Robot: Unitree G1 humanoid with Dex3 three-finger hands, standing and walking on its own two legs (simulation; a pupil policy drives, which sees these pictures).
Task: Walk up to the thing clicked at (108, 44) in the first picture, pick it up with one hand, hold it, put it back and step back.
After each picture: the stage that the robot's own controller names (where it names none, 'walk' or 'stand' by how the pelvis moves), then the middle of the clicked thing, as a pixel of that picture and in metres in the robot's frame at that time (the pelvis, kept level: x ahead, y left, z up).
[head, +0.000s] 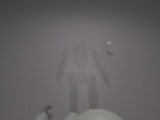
stand; (107, 47) +1.52 -0.36 -0.66
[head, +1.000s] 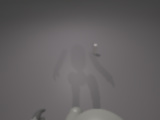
walk; (94, 49) +1.43 +0.03 -0.63
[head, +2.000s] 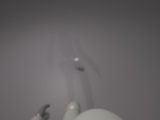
walk; (76, 63) +0.91 +0.28 -0.65
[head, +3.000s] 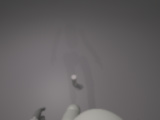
walk; (74, 80) +0.55 +0.23 -0.63
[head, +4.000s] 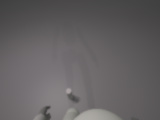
stand; (69, 94) +0.37 +0.25 -0.64
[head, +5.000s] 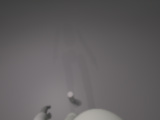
stand; (71, 97) +0.36 +0.23 -0.66
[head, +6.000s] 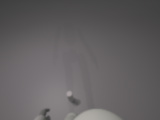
stand; (70, 96) +0.36 +0.24 -0.66
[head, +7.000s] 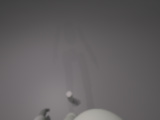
stand; (69, 96) +0.35 +0.24 -0.66
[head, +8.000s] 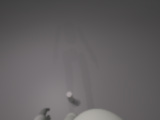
stand; (70, 97) +0.35 +0.24 -0.66
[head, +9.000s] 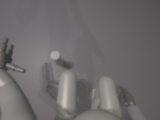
go down; (57, 59) +0.41 +0.29 -0.29
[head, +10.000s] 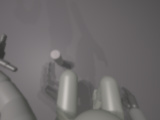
approach; (58, 58) +0.41 +0.30 -0.27
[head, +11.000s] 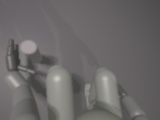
close in; (33, 54) +0.38 +0.33 -0.15
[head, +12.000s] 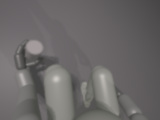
close; (32, 53) +0.38 +0.31 -0.15
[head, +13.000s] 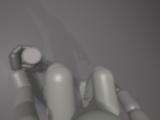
lift; (30, 57) +0.34 +0.32 -0.15
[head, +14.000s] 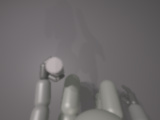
lift; (57, 69) +0.31 +0.23 +0.00
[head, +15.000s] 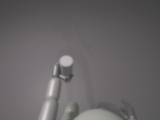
hold; (66, 71) +0.33 +0.17 +0.03
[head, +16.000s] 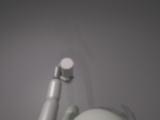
hold; (67, 73) +0.32 +0.17 +0.03
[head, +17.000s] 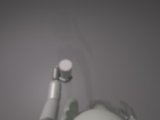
crouch; (66, 73) +0.33 +0.17 -0.01
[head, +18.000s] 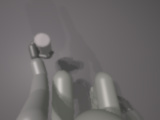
lower; (45, 49) +0.45 +0.28 -0.06
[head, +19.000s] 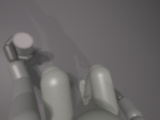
lower; (25, 49) +0.41 +0.32 -0.15
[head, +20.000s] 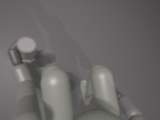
lower; (28, 52) +0.39 +0.32 -0.15
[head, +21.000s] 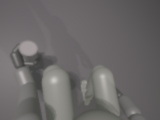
lower; (30, 55) +0.37 +0.31 -0.16
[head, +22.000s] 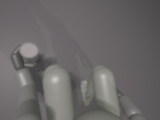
lower; (30, 56) +0.36 +0.32 -0.16
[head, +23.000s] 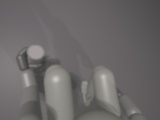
open; (35, 58) +0.36 +0.30 -0.16
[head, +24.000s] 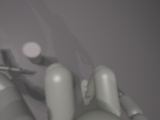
stand; (34, 55) +0.36 +0.31 -0.16
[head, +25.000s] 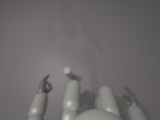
walk; (68, 73) +0.39 +0.24 -0.42
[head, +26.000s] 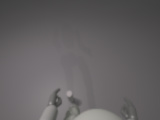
stand; (70, 96) +0.34 +0.22 -0.59
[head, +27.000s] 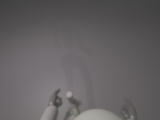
stand; (70, 97) +0.34 +0.22 -0.60
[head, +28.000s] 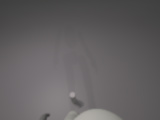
stand; (73, 97) +0.36 +0.21 -0.65
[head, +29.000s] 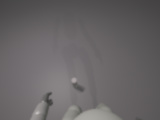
walk; (74, 83) +0.43 +0.19 -0.62
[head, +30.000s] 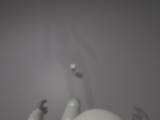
walk; (73, 70) +0.63 +0.26 -0.62
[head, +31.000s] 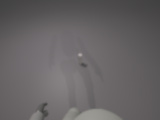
stand; (80, 59) +0.96 +0.22 -0.63
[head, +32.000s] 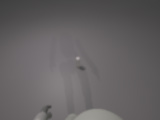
stand; (78, 62) +0.96 +0.24 -0.66
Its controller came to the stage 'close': yes
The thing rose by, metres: 0.66
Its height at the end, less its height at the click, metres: +0.00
